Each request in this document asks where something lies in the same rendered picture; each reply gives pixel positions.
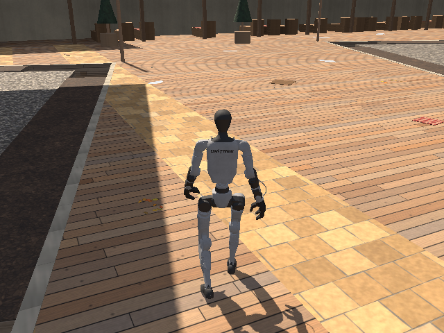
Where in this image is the right robot hand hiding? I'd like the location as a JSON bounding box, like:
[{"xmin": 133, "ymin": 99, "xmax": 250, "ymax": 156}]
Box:
[{"xmin": 250, "ymin": 200, "xmax": 266, "ymax": 220}]

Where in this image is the robot right upper arm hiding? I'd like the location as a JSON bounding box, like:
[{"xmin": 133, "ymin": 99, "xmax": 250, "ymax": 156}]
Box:
[{"xmin": 237, "ymin": 139, "xmax": 255, "ymax": 179}]

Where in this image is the robot left upper arm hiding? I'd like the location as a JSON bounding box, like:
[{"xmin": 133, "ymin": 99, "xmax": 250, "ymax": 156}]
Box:
[{"xmin": 190, "ymin": 139, "xmax": 208, "ymax": 176}]

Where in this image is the left robot forearm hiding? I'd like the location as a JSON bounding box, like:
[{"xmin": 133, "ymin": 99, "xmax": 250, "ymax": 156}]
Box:
[{"xmin": 185, "ymin": 166, "xmax": 197, "ymax": 190}]

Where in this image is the left robot hand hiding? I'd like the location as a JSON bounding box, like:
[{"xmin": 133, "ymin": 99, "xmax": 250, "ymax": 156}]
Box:
[{"xmin": 184, "ymin": 187, "xmax": 200, "ymax": 200}]

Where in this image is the right robot foot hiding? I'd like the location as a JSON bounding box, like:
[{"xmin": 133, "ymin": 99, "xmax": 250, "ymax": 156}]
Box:
[{"xmin": 227, "ymin": 258, "xmax": 237, "ymax": 274}]

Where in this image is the right robot forearm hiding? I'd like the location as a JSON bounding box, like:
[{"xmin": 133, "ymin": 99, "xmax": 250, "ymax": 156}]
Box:
[{"xmin": 248, "ymin": 168, "xmax": 264, "ymax": 203}]

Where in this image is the robot right thigh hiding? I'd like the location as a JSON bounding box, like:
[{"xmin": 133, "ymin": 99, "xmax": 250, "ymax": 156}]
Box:
[{"xmin": 229, "ymin": 193, "xmax": 245, "ymax": 234}]

